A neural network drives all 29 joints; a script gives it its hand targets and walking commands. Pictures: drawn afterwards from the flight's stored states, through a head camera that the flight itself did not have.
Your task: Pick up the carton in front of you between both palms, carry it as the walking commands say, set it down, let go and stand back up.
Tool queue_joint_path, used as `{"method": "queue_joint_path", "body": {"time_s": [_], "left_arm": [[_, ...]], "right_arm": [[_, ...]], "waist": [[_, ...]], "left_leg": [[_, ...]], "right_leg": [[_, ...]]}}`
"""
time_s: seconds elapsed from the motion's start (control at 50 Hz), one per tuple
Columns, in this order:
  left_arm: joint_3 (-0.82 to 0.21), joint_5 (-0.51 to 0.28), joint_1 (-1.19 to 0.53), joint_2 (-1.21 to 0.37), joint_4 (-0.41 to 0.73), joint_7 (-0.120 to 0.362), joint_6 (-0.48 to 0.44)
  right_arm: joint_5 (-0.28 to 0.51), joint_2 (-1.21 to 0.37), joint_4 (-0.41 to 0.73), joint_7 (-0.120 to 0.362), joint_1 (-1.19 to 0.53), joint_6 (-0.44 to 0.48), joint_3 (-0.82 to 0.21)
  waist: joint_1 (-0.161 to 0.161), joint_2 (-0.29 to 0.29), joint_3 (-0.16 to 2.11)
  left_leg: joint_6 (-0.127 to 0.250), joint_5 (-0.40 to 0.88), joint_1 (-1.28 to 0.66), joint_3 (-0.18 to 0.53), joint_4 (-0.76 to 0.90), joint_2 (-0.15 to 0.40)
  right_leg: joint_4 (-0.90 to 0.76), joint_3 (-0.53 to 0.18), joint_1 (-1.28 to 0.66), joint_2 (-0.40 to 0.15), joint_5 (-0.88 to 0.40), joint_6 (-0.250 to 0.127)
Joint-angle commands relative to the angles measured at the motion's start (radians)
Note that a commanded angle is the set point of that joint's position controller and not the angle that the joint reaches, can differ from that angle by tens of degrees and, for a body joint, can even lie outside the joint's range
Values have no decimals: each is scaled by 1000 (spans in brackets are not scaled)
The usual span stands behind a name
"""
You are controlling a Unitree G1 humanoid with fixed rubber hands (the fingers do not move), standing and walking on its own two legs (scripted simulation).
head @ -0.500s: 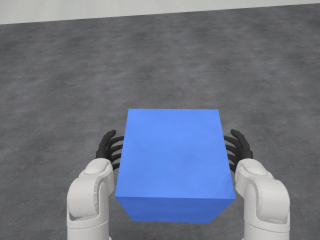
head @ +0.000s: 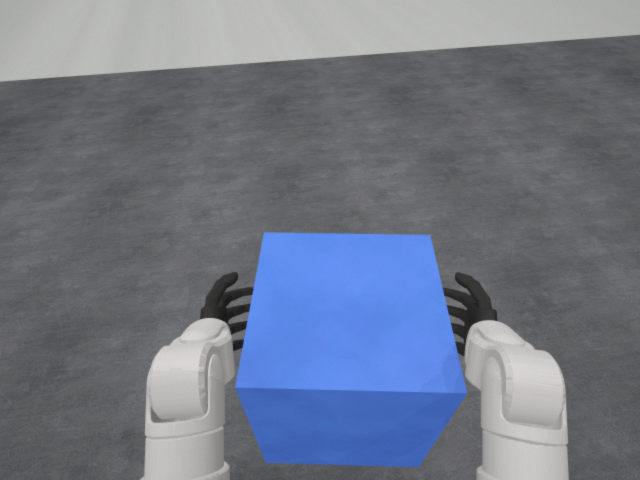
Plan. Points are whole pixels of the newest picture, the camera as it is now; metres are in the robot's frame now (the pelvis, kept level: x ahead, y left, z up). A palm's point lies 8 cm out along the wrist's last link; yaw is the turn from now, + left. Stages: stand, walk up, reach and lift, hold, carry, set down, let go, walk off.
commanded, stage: carry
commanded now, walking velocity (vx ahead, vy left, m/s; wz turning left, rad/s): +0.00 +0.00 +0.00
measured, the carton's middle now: (344, 354) +0.29 +0.00 +0.01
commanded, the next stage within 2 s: hold in 1.52 s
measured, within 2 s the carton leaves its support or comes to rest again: neither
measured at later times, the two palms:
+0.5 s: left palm (219, 357) +0.24 +0.14 +0.08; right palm (490, 359) +0.24 -0.16 +0.08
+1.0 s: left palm (227, 385) +0.23 +0.14 +0.04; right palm (485, 387) +0.23 -0.16 +0.04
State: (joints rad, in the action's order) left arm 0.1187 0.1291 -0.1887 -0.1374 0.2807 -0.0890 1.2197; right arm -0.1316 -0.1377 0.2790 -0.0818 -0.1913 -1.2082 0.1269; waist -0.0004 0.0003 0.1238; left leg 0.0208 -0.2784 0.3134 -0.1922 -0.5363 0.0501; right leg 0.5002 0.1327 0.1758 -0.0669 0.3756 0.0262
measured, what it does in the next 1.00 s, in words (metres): shifts its weight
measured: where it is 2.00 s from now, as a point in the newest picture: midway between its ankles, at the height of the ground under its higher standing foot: outside the picture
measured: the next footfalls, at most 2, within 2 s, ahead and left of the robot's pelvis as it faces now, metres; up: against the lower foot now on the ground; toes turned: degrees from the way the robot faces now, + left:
none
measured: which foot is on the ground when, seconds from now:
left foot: down 0.00-1.00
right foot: down 0.00-1.00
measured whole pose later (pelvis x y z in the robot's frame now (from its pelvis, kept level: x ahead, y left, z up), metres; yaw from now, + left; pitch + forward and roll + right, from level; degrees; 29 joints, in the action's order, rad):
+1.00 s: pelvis -0.05 -0.01 +0.00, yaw +0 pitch +2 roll +0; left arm 0.17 0.25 -0.22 -0.14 -0.17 -0.02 0.78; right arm -0.25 -0.14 -0.18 -0.01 -0.22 -0.77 0.18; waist 0.00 0.00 0.10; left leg 0.02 -0.18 0.33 -0.18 -0.49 0.07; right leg 0.50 0.16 0.22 -0.05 0.31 -0.01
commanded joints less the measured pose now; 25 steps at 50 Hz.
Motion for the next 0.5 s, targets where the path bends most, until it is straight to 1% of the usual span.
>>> {"method": "queue_joint_path", "body": {"time_s": [0.0, 0.08, 0.14, 0.26, 0.38, 0.48], "left_arm": [[-715, -430, -474, -920, 76, 267, -7], [-716, -428, -459, -915, 88, 263, -8], [-719, -427, -454, -912, 94, 263, -7], [-724, -428, -462, -908, 97, 265, -5], [-729, -407, -450, -906, 33, 270, -20], [-724, -377, -453, -906, -29, 276, -75]], "right_arm": [[430, -930, 64, 255, -465, -3, -733], [429, -925, 72, 252, -446, -3, -732], [427, -922, 74, 252, -437, -3, -731], [426, -916, 75, 256, -440, -6, -729], [405, -915, 12, 263, -425, 7, -731], [372, -914, -49, 269, -430, 62, -723]], "waist": [[3, 32, 268], [4, 22, 284], [4, 18, 283], [3, 8, 251], [2, 2, 207], [2, 2, 171]], "left_leg": [[-7, 627, -175, 85, -28, 106], [-1, 623, -184, 89, -34, 111], [0, 587, -181, 91, -33, 114], [0, 508, -175, 99, -6, 121], [-1, 444, -158, 106, 28, 127], [-2, 358, -141, 113, 60, 129]], "right_leg": [[14, -53, -78, -112, -760, -5], [22, -50, -82, -110, -730, -11], [18, -49, -78, -110, -694, -15], [-9, -50, -47, -106, -555, -22], [-39, -55, -21, -103, -447, -27], [-69, -62, 6, -103, -347, -32]]}}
